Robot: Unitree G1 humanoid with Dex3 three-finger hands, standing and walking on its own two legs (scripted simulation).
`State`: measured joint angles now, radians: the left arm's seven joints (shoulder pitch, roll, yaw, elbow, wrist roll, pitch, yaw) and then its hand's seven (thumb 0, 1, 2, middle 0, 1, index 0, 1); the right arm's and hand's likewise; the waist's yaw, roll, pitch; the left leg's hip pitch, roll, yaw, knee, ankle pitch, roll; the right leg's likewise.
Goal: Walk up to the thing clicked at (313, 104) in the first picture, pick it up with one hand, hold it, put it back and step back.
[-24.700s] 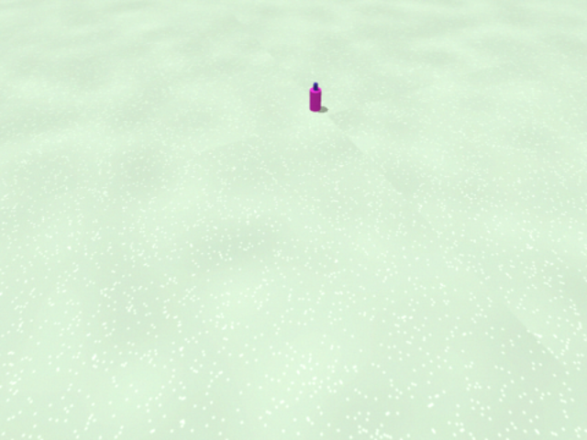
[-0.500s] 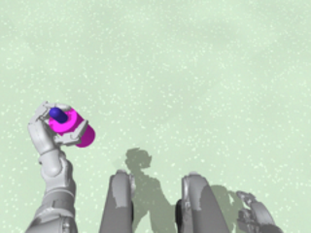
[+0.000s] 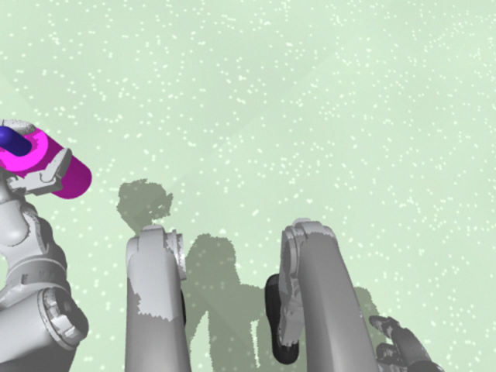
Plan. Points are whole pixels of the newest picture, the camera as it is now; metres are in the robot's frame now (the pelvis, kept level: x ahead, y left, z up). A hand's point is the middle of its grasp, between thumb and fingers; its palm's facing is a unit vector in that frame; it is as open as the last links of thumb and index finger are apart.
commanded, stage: crouch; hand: left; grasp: from the side
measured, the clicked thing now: (41, 160) +0.42 +0.32 -0.09
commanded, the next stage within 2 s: lower in 0.96 s
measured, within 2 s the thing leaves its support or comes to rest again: neither
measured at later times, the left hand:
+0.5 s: hand (44, 170) +0.43 +0.35 -0.15, palm faces +0.52 -0.86 -0.02, open 7.9 cm
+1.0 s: hand (54, 175) +0.43 +0.35 -0.19, palm faces +0.50 -0.87 -0.04, open 7.9 cm
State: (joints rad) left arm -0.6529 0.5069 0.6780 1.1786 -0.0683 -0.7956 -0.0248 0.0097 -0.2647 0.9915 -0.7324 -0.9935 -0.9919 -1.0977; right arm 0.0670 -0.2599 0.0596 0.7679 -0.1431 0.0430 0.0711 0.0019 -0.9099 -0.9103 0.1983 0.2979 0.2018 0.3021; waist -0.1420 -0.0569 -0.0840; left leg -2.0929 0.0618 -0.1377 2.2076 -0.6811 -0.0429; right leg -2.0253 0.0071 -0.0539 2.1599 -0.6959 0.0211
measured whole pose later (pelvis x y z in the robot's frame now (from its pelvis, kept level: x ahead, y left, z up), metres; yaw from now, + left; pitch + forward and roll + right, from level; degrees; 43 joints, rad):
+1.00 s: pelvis -0.01 +0.01 -0.09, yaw -5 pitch +22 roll -11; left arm -0.65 0.71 0.77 1.22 -0.06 -0.78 -0.09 0.01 -0.26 0.98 -0.74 -0.99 -0.99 -1.10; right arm -0.01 -0.33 0.24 0.69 -0.23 0.06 0.10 0.00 -0.87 -0.90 0.20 0.30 0.20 0.30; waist -0.17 -0.13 0.13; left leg -2.27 0.03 -0.27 2.54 -0.67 -0.05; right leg -2.15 0.04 -0.13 2.41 -0.66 0.05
